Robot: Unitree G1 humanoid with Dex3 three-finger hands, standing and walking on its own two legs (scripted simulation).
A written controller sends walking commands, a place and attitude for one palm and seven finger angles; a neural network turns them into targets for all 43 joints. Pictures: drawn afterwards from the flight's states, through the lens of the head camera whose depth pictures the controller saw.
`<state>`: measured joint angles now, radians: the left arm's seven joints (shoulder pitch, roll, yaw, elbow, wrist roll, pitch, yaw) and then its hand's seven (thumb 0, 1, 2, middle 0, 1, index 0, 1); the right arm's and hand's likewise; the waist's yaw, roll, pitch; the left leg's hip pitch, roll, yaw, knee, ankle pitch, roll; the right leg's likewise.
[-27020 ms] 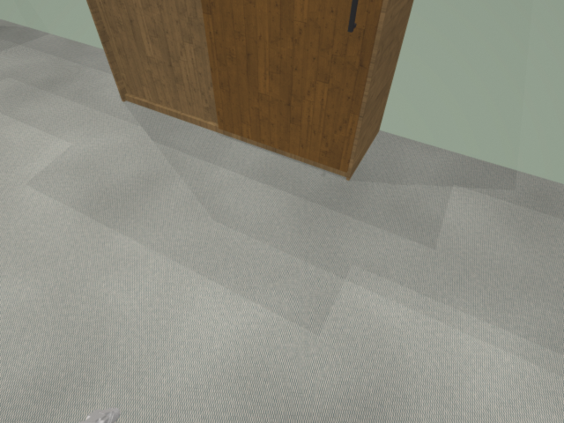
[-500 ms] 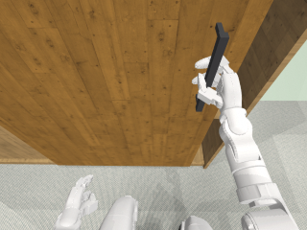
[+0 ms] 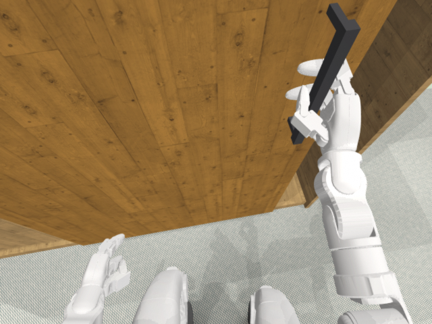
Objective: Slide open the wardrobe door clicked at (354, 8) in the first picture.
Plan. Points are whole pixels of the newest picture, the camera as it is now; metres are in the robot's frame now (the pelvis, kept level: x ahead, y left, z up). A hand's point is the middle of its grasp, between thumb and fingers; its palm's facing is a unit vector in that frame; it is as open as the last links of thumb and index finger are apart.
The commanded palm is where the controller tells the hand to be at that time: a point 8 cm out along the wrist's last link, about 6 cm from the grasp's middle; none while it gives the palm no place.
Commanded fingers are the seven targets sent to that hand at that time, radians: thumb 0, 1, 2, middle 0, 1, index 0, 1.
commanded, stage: step sideways, sliding the door along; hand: right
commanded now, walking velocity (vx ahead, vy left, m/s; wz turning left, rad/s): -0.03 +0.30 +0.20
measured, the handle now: (311, 89) +0.44 -0.17 +0.13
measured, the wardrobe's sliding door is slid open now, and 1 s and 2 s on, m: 0.16 0.43 0.43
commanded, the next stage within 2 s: stop walking and hold the door there in 1.20 s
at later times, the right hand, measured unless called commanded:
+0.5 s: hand (170, 139) +0.36 +0.05 +0.13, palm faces +0.07 +1.00 -0.03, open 5.7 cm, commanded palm +0.33 +0.06 +0.12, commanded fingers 0.00 -0.90 -0.90 0.45 1.40 0.45 1.40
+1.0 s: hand (110, 143) +0.36 +0.14 +0.13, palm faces +0.28 +0.96 -0.10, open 6.1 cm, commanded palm +0.32 +0.17 +0.13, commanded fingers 0.00 -0.90 -0.90 0.45 1.40 0.45 1.40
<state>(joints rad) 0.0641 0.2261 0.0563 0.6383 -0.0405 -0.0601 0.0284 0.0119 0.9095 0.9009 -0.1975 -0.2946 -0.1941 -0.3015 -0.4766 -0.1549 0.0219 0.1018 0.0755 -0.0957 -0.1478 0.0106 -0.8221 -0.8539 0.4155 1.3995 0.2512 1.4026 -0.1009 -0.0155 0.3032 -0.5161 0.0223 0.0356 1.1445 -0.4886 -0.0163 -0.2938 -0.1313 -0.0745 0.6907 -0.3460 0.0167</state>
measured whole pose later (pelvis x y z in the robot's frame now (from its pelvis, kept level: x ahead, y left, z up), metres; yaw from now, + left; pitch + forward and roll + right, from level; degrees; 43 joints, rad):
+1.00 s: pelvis -0.03 +0.30 +0.00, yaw +4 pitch +0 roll +2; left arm 0.08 0.22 0.02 0.62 -0.04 -0.08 0.03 0.01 0.90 0.90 -0.20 -0.30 -0.20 -0.30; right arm -0.38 -0.18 -0.14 0.15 0.09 -0.04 -0.21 0.00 -0.81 -0.86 0.41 1.40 0.14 1.40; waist -0.09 -0.10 0.20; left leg -0.27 0.04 0.08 0.58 -0.30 -0.03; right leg -0.41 -0.21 0.01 0.89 -0.53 0.03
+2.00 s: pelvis -0.05 +0.35 +0.00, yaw +12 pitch -3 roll +1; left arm 0.24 0.33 0.05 0.72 -0.04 -0.05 0.10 0.01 0.91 0.90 -0.20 -0.29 -0.19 -0.30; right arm -0.31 -0.44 -0.38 0.51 0.02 -0.16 -0.13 -0.07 -0.70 -0.85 0.44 1.38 0.35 1.38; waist 0.03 0.03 0.04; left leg -0.35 0.06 0.02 0.57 -0.25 -0.03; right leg -0.26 -0.03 -0.05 0.59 -0.27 -0.01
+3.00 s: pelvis -0.08 +0.30 +0.01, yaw +13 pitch -1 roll -1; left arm 0.30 0.33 0.04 0.77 -0.05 -0.01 0.09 0.01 0.91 0.90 -0.20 -0.30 -0.20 -0.30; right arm -0.54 -0.41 -0.27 0.86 0.03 -0.20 -0.09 -0.07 -0.71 -0.86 0.41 1.33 0.37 1.40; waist -0.01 -0.03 0.03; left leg -0.18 0.10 0.04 0.52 -0.32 -0.06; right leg -0.41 0.00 -0.05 0.81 -0.42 0.01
